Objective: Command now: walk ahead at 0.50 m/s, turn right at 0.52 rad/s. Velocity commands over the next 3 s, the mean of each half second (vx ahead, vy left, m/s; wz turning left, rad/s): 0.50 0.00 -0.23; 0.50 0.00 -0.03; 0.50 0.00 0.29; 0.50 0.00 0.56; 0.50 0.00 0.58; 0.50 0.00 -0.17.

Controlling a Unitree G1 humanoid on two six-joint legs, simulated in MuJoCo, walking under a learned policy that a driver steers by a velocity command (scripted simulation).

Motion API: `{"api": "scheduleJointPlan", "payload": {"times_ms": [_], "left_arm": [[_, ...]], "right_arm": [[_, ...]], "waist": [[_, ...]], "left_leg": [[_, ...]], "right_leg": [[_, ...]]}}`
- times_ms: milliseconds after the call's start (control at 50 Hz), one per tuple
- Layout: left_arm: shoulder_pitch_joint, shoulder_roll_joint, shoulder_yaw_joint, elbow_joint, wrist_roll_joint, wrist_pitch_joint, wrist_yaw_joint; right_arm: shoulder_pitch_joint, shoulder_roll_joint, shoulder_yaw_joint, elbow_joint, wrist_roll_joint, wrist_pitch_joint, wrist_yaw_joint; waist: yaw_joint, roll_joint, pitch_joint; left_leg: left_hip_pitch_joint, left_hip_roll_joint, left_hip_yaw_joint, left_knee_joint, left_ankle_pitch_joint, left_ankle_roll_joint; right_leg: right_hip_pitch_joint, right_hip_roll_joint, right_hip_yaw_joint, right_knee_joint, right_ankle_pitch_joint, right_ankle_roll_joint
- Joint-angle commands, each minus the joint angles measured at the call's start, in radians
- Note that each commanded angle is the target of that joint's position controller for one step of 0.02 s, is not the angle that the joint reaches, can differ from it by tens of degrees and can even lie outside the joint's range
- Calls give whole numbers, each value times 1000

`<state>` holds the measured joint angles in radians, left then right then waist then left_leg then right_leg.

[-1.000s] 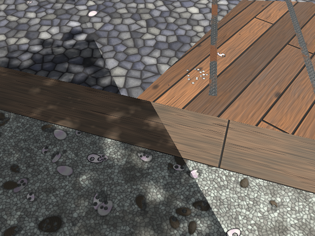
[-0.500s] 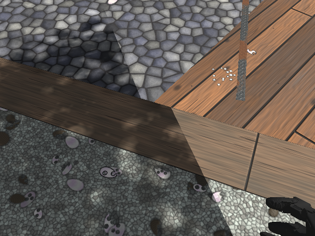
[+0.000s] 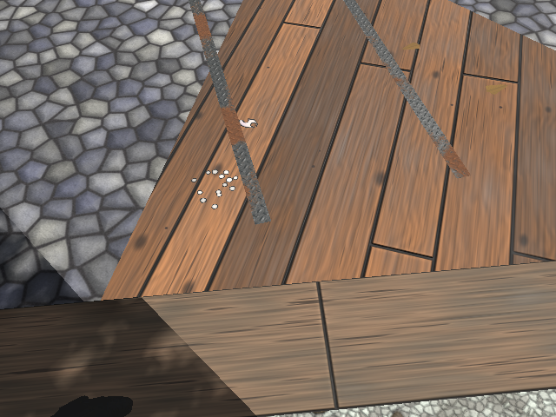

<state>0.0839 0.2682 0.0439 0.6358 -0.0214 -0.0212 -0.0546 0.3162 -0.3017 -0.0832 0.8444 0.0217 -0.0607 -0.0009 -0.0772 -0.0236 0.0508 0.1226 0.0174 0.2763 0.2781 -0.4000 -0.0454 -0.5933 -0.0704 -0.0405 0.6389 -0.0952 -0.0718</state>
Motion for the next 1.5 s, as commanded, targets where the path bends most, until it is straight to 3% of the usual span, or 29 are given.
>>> {"api": "scheduleJointPlan", "payload": {"times_ms": [20, 40, 60, 80, 100, 160, 200, 380, 480, 520, 540, 560, 580, 620, 680, 880, 980, 1040, 1060, 1080, 1100, 1120, 1160, 1220, 1300, 1380, 1400, 1420, 1500], "left_arm": [[264, 140, 42, 2, 106, -34, -11], [434, 177, 79, 56, 109, -36, 6], [535, 262, 78, 86, 80, -48, 16], [602, 186, 63, 114, 90, -56, 17], [534, 189, 65, 140, 79, -78, 20], [302, 44, -3, 133, 72, -96, 11], [186, 11, -22, 105, 81, -102, 16], [416, 109, 3, 205, 94, -102, -44], [382, 118, 14, 232, 97, -84, -22], [353, 138, 17, 238, 102, -86, -19], [394, 88, 2, 235, 123, -93, -19], [559, -10, -36, 234, 146, -108, -24], [437, 45, -17, 231, 110, -103, -42], [210, 71, 0, 180, 88, -99, -7], [222, 3, -29, 191, 130, -86, 13], [44, -6, -37, 136, 117, -52, -20], [-6, 67, 1, 73, 114, -74, 6], [495, 155, 60, 209, 87, -94, 34], [582, 176, 55, 228, 98, -102, 45], [644, 153, 25, 212, 110, -115, 25], [548, 140, 33, 217, 112, -140, 19], [408, 47, 3, 220, 80, -140, 15], [255, -83, -55, 185, 100, -112, 15], [200, -46, -50, 191, 117, -101, 55], [472, -43, -72, 260, 105, -133, 108], [515, 1, -78, 309, 113, -124, 35], [458, 78, -23, 304, -35, -105, 73], [468, 90, -25, 310, -32, -92, 86], [490, 32, -12, 325, 3, -47, 89]], "right_arm": [[24, -80, 19, -19, -230, -44, 56], [55, -32, 22, 10, -210, -51, 82], [225, 97, 82, -26, -204, -67, 123], [13, -16, 54, -36, -117, -73, 122], [-125, -55, 49, -88, -81, -84, 104], [-65, -69, 62, -82, -123, -74, 40], [-47, -35, 77, -72, -107, -38, 35], [-305, -6, 104, -139, -97, -2, 56], [-386, -42, 93, -167, -76, -12, 38], [-288, -106, 65, -141, -50, -26, 30], [-110, -158, 48, -90, -43, -38, 29], [140, -169, 43, -44, -48, -32, 27], [325, -125, 47, 27, -75, -22, 23], [117, -98, 41, 15, -73, -49, 13], [-51, 38, 85, -21, -66, -55, 2], [91, -24, 62, 41, -114, -70, 78], [114, -52, 62, 42, -111, -72, 50], [-31, -137, 32, 2, -111, -83, 63], [136, 47, 74, 27, -134, -84, 83], [171, 106, 97, -2, -104, -89, 102], [-35, 30, 72, -77, -73, -79, 91], [-99, -25, 60, -88, -88, -58, 65], [-31, 3, 74, -58, -129, -25, 42], [10, 96, 106, -36, -166, -6, 73], [-235, 24, 89, -73, -114, -50, 107], [-328, -6, 82, -127, -114, 5, 89], [-455, 11, 67, -180, 74, -1, 90], [-464, 32, 78, -181, 87, -3, 96], [-259, 49, 57, -100, 9, 7, 114]], "waist": [[178, 73, -156], [245, 34, -300], [160, -208, -537], [312, -60, -345], [294, -69, -98], [109, -10, -74], [50, -3, -66], [163, -23, -20], [147, -36, -23], [75, -30, -103], [36, 47, -272], [5, 237, -541], [-103, 167, -481], [-36, 88, -58], [86, 59, -103], [79, 102, -62], [90, 94, -44], [294, -13, -147], [237, -265, -301], [230, -234, -372], [246, -132, -84], [180, -13, -41], [78, 50, -83], [33, -3, -80], [191, 31, -55], [158, -17, 99], [187, 23, 119], [185, 41, 102], [114, 23, 9]], "left_leg": [[-130, 266, -33, 293, 1010, 156], [-323, 192, -25, 547, 685, 149], [-712, 14, -117, 803, -155, 84], [-958, -58, -324, 988, -127, 86], [-1081, -10, -385, 1087, -33, 104], [-854, 109, -401, 1023, 148, 121], [-771, 130, -382, 953, 152, 97], [-751, 50, -260, 365, 514, 43], [-748, 9, -256, 228, 427, 115], [-451, -49, -196, 211, 470, 177], [-86, 15, -267, 315, 610, 275], [447, 287, -679, 242, 558, 516], [469, 349, -934, 61, 271, 483], [-4, 280, -735, -44, -24, 319], [-256, 224, -560, -132, 269, 318], [-419, 159, -332, -55, 627, 314], [-228, 193, -358, 103, 746, 255], [-550, 54, -243, 635, 846, 176], [-790, -114, -212, 1124, -59, 100], [-1000, -176, -387, 1286, -298, 122], [-1201, -120, -478, 1335, -193, 125], [-1195, -34, -477, 1302, -46, 120], [-1024, 35, -475, 1176, 124, 98], [-846, 75, -360, 925, 372, 99], [-942, 96, -312, 398, 950, 88], [-753, 76, -269, 340, 856, 112], [-700, -6, -320, 303, 860, 134], [-716, -15, -295, 257, 871, 132], [-530, -31, -207, 77, 751, 158]], "right_leg": [[434, 99, 42, -42, 121, -104], [767, 89, 90, 8, 117, -153], [1252, -148, 606, -93, 69, -381], [1172, -197, 822, -255, -135, -319], [950, -177, 692, -308, -293, -239], [466, -158, 481, -366, -136, -222], [259, -141, 411, -443, -140, -227], [379, -104, 222, -395, 158, -218], [633, -166, 245, -353, 324, -154], [571, -94, 165, -225, 605, -80], [420, -8, 107, -2, 560, -12], [65, 144, 91, 325, 30, 69], [-141, 199, 139, 572, -455, 63], [-281, 46, 173, 656, -280, 0], [-66, -42, 159, 525, -162, -1], [34, -18, 70, 216, 281, 51], [14, 22, 18, 224, -6, 18], [676, 114, -64, 110, 33, -41], [961, -69, 197, 43, 319, -272], [1012, -269, 633, -133, 376, -437], [801, -341, 722, -194, 178, -400], [593, -339, 660, -168, 20, -342], [292, -277, 477, -180, 84, -301], [96, -114, 184, -213, -107, -189], [271, -61, 68, -40, -232, -118], [172, -177, 133, -106, -328, -122], [120, -125, 85, -52, -276, -71], [217, -126, 43, 18, -245, -50], [423, -106, -29, 406, 132, -14]]}}
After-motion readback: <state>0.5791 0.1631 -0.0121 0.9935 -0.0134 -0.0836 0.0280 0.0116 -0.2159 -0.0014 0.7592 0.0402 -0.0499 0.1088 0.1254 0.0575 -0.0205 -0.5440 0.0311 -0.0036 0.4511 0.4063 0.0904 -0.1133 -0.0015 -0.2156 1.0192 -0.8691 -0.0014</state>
